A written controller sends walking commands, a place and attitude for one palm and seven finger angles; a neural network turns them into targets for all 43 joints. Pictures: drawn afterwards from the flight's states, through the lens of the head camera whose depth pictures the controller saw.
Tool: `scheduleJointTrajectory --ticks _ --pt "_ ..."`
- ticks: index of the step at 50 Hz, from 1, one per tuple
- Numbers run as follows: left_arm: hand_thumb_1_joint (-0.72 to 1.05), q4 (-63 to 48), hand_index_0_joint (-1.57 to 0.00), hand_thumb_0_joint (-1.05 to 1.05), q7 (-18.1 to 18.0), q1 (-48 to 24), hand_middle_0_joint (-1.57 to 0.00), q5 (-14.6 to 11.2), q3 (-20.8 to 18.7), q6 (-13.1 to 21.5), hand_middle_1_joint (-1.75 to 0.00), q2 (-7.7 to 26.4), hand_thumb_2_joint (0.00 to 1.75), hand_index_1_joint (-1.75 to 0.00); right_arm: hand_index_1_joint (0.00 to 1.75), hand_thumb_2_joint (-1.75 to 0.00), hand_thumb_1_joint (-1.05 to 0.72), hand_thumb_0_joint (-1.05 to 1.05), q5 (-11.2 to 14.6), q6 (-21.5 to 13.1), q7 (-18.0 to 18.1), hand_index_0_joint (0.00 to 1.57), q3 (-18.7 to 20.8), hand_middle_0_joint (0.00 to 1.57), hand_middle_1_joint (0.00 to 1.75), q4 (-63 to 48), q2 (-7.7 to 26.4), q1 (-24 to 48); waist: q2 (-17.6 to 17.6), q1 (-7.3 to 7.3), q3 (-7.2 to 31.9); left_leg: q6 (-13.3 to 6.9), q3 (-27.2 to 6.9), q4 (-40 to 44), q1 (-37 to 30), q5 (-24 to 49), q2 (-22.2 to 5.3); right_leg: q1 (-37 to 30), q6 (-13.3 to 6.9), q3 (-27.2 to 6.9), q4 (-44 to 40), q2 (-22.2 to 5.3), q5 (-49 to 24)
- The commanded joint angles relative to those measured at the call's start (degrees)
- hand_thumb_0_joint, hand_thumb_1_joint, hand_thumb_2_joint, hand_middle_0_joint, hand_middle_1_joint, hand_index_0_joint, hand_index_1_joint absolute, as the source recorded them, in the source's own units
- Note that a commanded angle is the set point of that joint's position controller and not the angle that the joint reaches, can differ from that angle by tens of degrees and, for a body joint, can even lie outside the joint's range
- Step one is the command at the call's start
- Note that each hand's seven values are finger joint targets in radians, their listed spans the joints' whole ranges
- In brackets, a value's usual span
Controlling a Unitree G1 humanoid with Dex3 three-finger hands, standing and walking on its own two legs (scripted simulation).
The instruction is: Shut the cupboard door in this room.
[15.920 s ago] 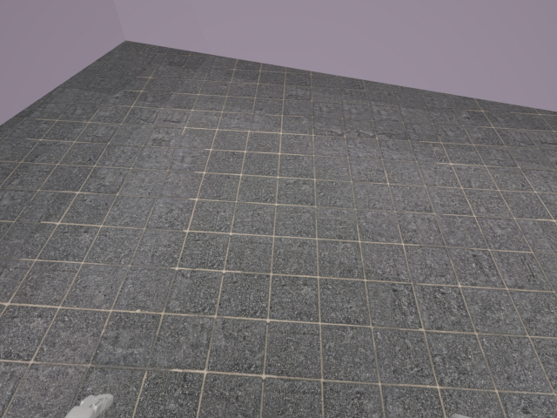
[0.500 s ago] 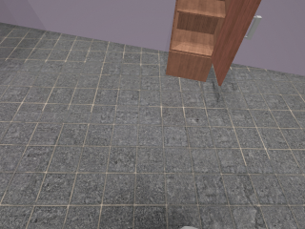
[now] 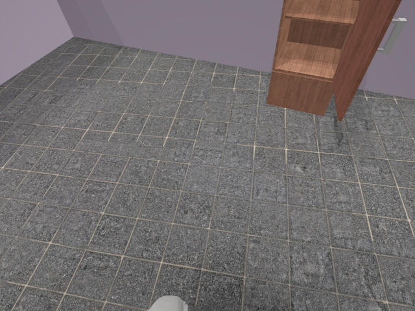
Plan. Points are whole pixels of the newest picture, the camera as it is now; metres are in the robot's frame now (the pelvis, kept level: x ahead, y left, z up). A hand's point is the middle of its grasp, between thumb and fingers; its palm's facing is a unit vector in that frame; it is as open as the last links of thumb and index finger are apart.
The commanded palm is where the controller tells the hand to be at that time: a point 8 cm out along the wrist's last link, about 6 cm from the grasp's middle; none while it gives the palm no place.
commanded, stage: stand and wait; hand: left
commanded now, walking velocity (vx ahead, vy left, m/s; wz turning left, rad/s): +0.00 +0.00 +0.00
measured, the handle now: (387, 36) +1.10 -0.67 -0.04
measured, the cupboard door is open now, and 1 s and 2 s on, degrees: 100 100 100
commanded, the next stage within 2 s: turn or walk to find it in 0.90 s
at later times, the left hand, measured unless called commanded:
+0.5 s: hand out of the picture -0.03 +0.23 -0.18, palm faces +0.12 -0.97 -0.21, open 7.3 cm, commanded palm none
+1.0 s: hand out of the picture -0.02 +0.19 -0.18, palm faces +0.08 -0.98 -0.19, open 7.3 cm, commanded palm none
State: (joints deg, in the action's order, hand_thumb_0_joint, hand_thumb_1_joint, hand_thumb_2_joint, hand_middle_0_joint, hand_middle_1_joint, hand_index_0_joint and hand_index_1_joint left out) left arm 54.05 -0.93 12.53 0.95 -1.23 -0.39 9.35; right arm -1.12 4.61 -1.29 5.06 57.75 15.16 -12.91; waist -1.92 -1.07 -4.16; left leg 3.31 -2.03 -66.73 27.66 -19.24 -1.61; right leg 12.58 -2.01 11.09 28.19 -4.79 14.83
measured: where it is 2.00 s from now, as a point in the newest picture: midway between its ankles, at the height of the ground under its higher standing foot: outside the picture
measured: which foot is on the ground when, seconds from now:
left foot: up 0.00-0.20, down 0.22-1.00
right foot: down 0.00-0.22, up 0.24-0.52, down 0.54-1.00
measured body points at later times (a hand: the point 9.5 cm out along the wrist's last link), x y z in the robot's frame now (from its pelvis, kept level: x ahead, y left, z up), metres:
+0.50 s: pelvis -0.01 +0.04 +0.00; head +0.00 +0.05 +0.45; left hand -0.03 +0.28 -0.16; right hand +0.09 -0.17 -0.15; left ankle -0.05 +0.15 -0.74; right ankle -0.02 -0.09 -0.73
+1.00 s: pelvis -0.02 +0.02 +0.00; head -0.01 +0.02 +0.45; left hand -0.02 +0.24 -0.16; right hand -0.05 -0.21 -0.16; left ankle -0.05 +0.15 -0.74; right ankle -0.01 -0.09 -0.74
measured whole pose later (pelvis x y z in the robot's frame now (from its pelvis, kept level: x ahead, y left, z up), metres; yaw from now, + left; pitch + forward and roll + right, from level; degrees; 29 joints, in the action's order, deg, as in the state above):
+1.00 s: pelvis -0.02 +0.02 +0.00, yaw +4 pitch -2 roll +0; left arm 65.3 -1.5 13.7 -0.1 0.1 0.4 9.5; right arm -0.3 0.2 1.4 0.3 67.9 8.3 -18.0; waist 0.1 -0.6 -2.9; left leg 1.8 2.1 -23.3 6.9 -14.5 -2.6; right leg 9.2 -0.7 5.0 24.1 -1.1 13.1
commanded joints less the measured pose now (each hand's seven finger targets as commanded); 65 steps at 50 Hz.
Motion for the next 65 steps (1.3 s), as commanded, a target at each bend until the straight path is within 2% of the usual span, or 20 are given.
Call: scheduleJointTrajectory --ticks 1,5,7,9,10,11,12,14,17,24,25,27,30,32,38,48,55,57,60,65 --pt "0.9 -2.62 -0.2 0.0 -1.15 2.87 -0.2 0.63 -3.25 1.12 -0.3 12.37 0.9 -0.3 0.3 -0.9 -0.9 0.0 -0.08 -1.28 0.44 0.2 -0.13 0.2 0.3 -4.59 2.17 3.06 10.52 2.82 3.29 0.84 1.56 7.58 2.17 -4.01 -1.36 -5.95 -5.24 -11.57 -11.11 -15.4 -11.25" --pt "0.9 0.14 -0.2 0.0 -1.02 6.24 -0.2 1.13 -3.69 1.1 -0.3 13.95 0.9 -0.3 0.3 -0.9 -0.9 0.0 0.66 -2.67 1.03 0.2 -1.51 0.2 0.3 -4.61 0.27 5.26 11.85 5.09 6.55 -0.2 4.25 23.37 -4.32 -8.89 -0.52 -9.81 -7.19 -11.86 -6.99 -16.27 -23.67" --pt "0.9 1.38 -0.2 0.0 -0.87 5.54 -0.2 0.92 -3.48 1.03 -0.3 14.17 0.9 -0.3 0.3 -0.9 -0.9 0.0 0.81 -3.23 1.4 0.2 -1.88 0.2 0.3 -3.3 -0.18 2.43 11.79 3.59 8.41 -0.69 5.89 31.57 -8.99 -4.66 0.73 -10.06 -5.89 -10.84 -4.61 -14.64 -26.82" --pt "0.9 2.07 -0.2 0.0 -0.91 2.97 -0.2 0.05 -3.08 0.71 -0.3 13.01 0.9 -0.3 0.3 -0.9 -0.9 0.0 0.82 -3.99 1.49 0.2 -1.99 0.2 0.3 -1.24 0.6 -1.94 9.21 0.72 8.95 -1.35 5.54 44.52 -19.79 8.49 -0.09 -3.99 -1.77 -7.57 -0.24 -11.71 -20.46" --pt "0.9 1.58 -0.2 0.0 -0.92 3.78 -0.2 -0.45 -2.52 0.37 -0.3 10.14 0.9 -0.3 0.3 -0.9 -0.9 0.0 0.55 -4.79 1.68 0.2 -1.49 0.2 0.3 -0.85 3.76 -3.17 0.01 0.2 10.48 -3.08 -1.12 48.49 -26.45 15.34 -6.23 2.3 1.22 -4.6 5.41 -7.68 -11.45" --pt "0.9 0.72 -0.2 0.0 -0.74 3.9 -0.2 -0.68 -1.43 -0.07 -0.3 6.75 0.9 -0.3 0.3 -0.9 -0.9 0.0 0.14 -4.99 2.05 0.2 -0.8 0.2 0.3 -1.21 7.7 -2.9 -12.3 0.37 8.28 -7.66 -13.36 49.34 -27.89 27.14 -16.76 11.85 4.36 -2.63 10.86 -2.29 8.17" --pt "0.9 1.21 -0.2 0.0 -0.87 2.27 -0.2 -0.29 -1.01 -0.54 -0.3 6.46 0.9 -0.3 0.3 -0.9 -0.9 0.0 0.08 -4.43 2.28 0.2 -0.92 0.2 0.3 -1.08 8.35 -1.35 -12.28 -0.07 6.52 -11.71 -13.03 50.62 -23.02 28.86 -19.78 10.94 4.44 -5.6 16.97 -1.32 17.69" --pt "0.9 3.21 -0.2 0.0 -0.65 1.82 -0.2 -0.25 -1.12 -1.36 -0.3 6.49 0.9 -0.3 0.3 -0.9 -0.9 0.0 0.02 -4.95 3.49 0.2 -1.98 0.2 0.3 -0.6 5.3 2.18 -13.28 1.24 3.02 -12.12 -8.85 51.49 -18.7 29.48 -15.95 10.24 4.59 -9.55 22.5 -1.54 14.63" --pt "0.9 5.54 -0.2 0.0 -0.18 3.47 -0.2 -0.09 -0.82 -1.1 -0.3 5.84 0.9 -0.3 0.3 -0.9 -0.9 0.0 0.15 -5.03 3.64 0.2 -2.45 0.2 0.3 -0.26 3.81 3.81 -8.61 1.84 1.54 -11.52 -3.78 49.02 -20.25 34.01 -12.49 10.28 4.57 -9.49 21.84 -0.49 10.46" --pt "0.9 7.6 -0.2 0.0 -0.4 5.33 -0.2 -0.04 0.12 0.13 -0.3 5.02 0.9 -0.3 0.3 -0.9 -0.9 0.0 0.47 -5.28 3.4 0.2 -1.69 0.2 0.3 2.12 3.49 1.01 -4.24 1.55 4.28 -9.34 -2.58 44.85 -23.64 33.32 -9.81 1.6 5.15 -7.13 -0.26 0.4 0.9" --pt "0.9 8.38 -0.2 0.0 -0.56 7.35 -0.2 0.02 0.1 0.59 -0.3 5.39 0.9 -0.3 0.3 -0.9 -0.9 0.0 0.66 -5.43 3.39 0.2 -1.86 0.2 0.3 2.29 2.86 1.28 -2.54 2.6 5.42 -7.58 -1.83 42.36 -22.6 30.26 -8.33 -2.24 4.96 -7.69 -6.37 -0.31 -6.58" --pt "0.9 8.96 -0.2 0.0 -0.95 7.31 -0.2 0.18 0.05 1.47 -0.3 8.12 0.9 -0.3 0.3 -0.9 -0.9 0.0 1.21 -5.42 3.05 0.2 -2.36 0.2 0.3 2.16 -0.27 0.46 5.23 1.35 5.51 -4.13 1.25 41.13 -17.76 16.33 -4.03 -5.97 2.28 -14.63 -6.6 -6.09 -19.75" --pt "0.9 8.67 -0.2 0.0 -0.81 3.76 -0.2 -0.02 -0.14 1.46 -0.3 8.43 0.9 -0.3 0.3 -0.9 -0.9 0.0 0.56 -4.63 3.01 0.2 -2.58 0.2 0.3 3.33 -1.06 -0.98 12.14 0.33 1.27 -2.99 2.43 43.13 -18.33 9.42 -2.57 -0.12 0.12 -14.86 -7.84 -6.46 -13.03" --pt "0.9 8.81 -0.2 0.0 -0.78 3.18 -0.2 -0.17 0.27 1.34 -0.3 7.34 0.9 -0.3 0.3 -0.9 -0.9 0.0 0.46 -4.9 2.99 0.2 -2.9 0.2 0.3 4.45 -0.77 -1.87 9.38 0.35 -0.65 -3.4 1.72 45.23 -20.16 11.1 -3.62 2.48 0.77 -13.61 -8.83 -4.77 -8.38" --pt "0.9 9.69 -0.2 0.0 -0.99 4.94 -0.2 -0.66 0.37 1.55 -0.3 6.78 0.9 -0.3 0.3 -0.9 -0.9 0.0 0.59 -5.83 3.21 0.2 -3.68 0.2 0.3 6.34 -0.7 -3.53 1.06 1.58 2.63 -3.55 1.43 46.73 -19.71 16.44 -4.82 -4.19 1.16 -12.26 -7.65 -3.44 -14.53" --pt "0.9 9.81 -0.2 0.0 -1.13 4.47 -0.2 -0.93 -0.05 1.13 -0.3 6.77 0.9 -0.3 0.3 -0.9 -0.9 0.0 0.53 -5.28 3.27 0.2 -3.84 0.2 0.3 7.61 -1.59 -6.6 0.89 1.64 0.63 -3.06 1.46 46.53 -16.15 13.2 -4.55 -4.85 0.9 -11.21 -7.82 -3.56 -9.66" --pt "0.9 7.32 -0.2 0.0 -1.33 3.14 -0.2 -0.47 -1.92 0.03 -0.3 8.56 0.9 -0.3 0.3 -0.9 -0.9 0.0 0.28 -3.86 2.77 0.2 -2.64 0.2 0.3 5.16 -1.22 -5.96 4.44 1.62 -0.54 -3.13 1.2 40.19 -10.24 8.36 -2.92 -0.91 -0.06 -11.32 -7.46 -6.72 1.14" --pt "0.9 7.79 -0.2 0.0 -1.24 3.04 -0.2 -0.43 -1.24 0.25 -0.3 7.07 0.9 -0.3 0.3 -0.9 -0.9 0.0 0.23 -4.16 2.88 0.2 -3.04 0.2 0.3 5.7 -2.75 -7.22 5.23 0.98 0.15 -3.29 1.06 40.98 -14.24 7.6 -2.75 2.34 -0.41 -12.31 -9.08 -5.96 4.39" --pt "0.9 8.33 -0.2 0.0 -0.97 3.3 -0.2 -0.32 -0.32 0.77 -0.3 5.38 0.9 -0.3 0.3 -0.9 -0.9 0.0 0.4 -5.36 3.15 0.2 -3.06 0.2 0.3 6.42 -1.48 -7.54 1.32 0.98 0.82 -4.38 -1.26 46.05 -16.99 8.52 -5.11 2.27 1.3 -11.02 -8.53 -2.17 0.64" --pt "0.9 8.74 -0.2 0.0 -1.16 4.55 -0.2 -0.37 -0.58 0.56 -0.3 5.7 0.9 -0.3 0.3 -0.9 -0.9 0.0 0.59 -5.21 2.98 0.2 -3.11 0.2 0.3 5.27 -1.1 -4.96 -0.2 1.81 -0.63 -4.34 -2.45 46.26 -11.53 10.86 -5.25 -2.19 1.99 -8.75 -5.44 -2.69 -3.86"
